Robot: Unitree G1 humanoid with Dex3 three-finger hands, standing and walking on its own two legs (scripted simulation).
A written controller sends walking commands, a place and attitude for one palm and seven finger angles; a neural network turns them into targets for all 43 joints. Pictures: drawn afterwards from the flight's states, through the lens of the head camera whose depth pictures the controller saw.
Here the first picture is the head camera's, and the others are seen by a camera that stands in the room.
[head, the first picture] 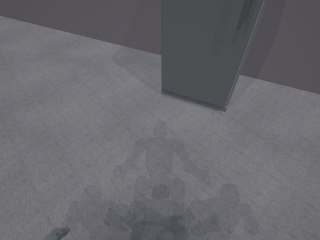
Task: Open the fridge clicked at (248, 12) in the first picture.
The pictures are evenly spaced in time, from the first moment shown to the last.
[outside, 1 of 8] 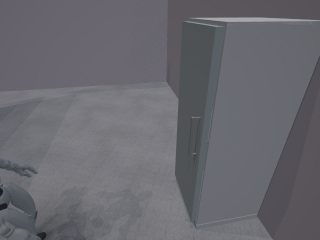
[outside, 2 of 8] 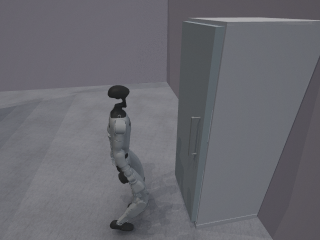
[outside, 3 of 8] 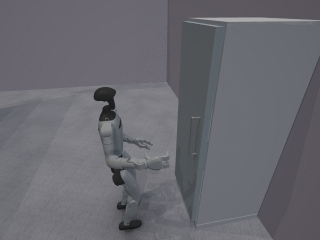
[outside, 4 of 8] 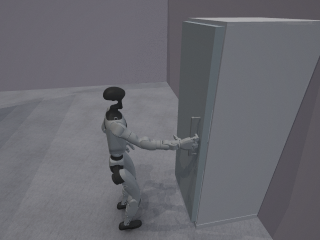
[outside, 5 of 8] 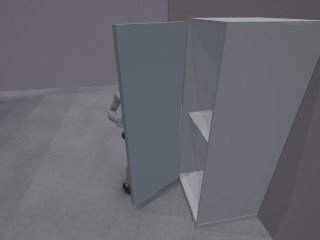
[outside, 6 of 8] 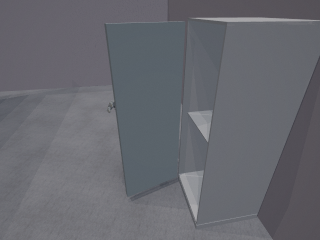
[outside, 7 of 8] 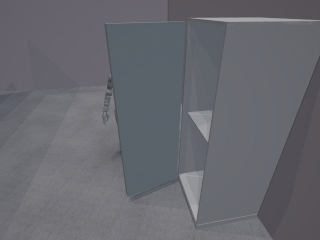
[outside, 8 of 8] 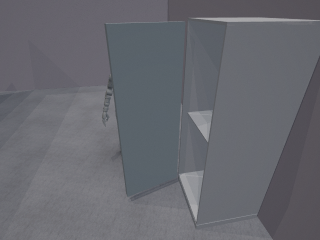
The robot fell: no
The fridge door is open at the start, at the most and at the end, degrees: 0 82 73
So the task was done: yes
